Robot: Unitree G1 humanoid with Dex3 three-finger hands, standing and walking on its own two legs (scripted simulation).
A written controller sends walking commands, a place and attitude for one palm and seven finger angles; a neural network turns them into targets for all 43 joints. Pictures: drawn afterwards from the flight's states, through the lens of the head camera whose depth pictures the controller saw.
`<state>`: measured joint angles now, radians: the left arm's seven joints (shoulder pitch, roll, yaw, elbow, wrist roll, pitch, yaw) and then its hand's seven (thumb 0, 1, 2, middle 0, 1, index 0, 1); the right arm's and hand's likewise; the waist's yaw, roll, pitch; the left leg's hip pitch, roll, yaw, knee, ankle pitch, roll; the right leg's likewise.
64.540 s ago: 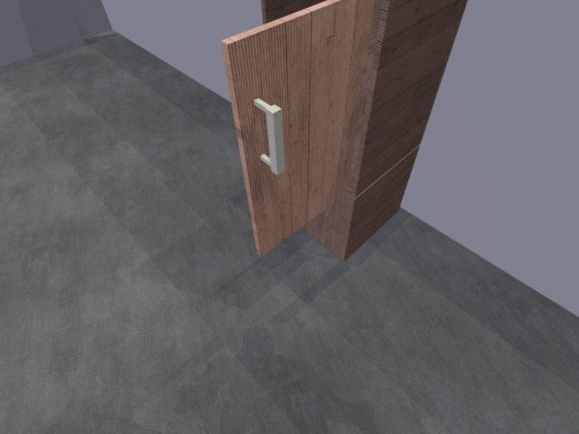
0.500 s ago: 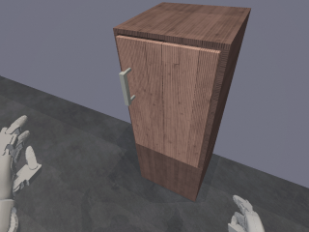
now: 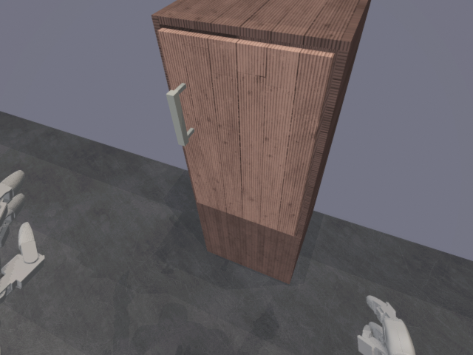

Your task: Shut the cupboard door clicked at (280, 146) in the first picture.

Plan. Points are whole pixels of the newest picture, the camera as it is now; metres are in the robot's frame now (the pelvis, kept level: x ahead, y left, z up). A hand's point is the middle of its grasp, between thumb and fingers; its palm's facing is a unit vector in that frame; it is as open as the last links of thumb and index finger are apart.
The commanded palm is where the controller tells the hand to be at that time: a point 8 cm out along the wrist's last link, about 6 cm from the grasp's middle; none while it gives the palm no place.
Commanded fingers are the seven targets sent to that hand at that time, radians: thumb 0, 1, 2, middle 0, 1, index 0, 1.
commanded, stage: step back with the hand held close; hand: left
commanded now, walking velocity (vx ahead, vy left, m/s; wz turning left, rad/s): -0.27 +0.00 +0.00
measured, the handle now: (182, 115) +0.63 +0.18 +0.06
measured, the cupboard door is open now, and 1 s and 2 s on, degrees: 0 0 0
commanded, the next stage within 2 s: stop stepping back and stand still in 0.94 s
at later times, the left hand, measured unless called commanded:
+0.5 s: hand out of the picture +0.11 +0.28 +0.16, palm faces +0.47 -0.77 -0.43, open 7.4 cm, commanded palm +0.05 +0.31 +0.18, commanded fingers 0.00 0.90 0.90 -0.20 -0.30 -0.20 -0.30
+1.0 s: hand out of the picture +0.01 +0.31 +0.17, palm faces +0.55 -0.75 -0.37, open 7.4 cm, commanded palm -0.05 +0.34 +0.18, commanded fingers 0.00 0.90 0.90 -0.20 -0.30 -0.20 -0.30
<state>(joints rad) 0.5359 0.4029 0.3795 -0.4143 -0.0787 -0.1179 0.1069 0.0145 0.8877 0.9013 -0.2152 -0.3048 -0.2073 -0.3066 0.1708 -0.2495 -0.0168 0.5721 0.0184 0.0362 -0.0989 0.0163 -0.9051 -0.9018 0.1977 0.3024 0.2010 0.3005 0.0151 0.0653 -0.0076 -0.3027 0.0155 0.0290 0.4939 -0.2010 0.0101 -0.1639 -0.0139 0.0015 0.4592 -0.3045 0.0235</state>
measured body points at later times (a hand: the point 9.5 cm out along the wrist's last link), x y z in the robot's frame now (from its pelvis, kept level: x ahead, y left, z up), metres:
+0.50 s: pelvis -0.08 +0.01 -0.01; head -0.08 +0.02 +0.44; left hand +0.07 +0.32 +0.19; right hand +0.08 -0.23 -0.10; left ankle +0.03 +0.11 -0.73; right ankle -0.04 -0.13 -0.74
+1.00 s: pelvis -0.17 +0.03 -0.02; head -0.16 +0.05 +0.43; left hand -0.02 +0.35 +0.19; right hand +0.01 -0.21 -0.10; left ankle -0.05 +0.12 -0.74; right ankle -0.07 -0.13 -0.72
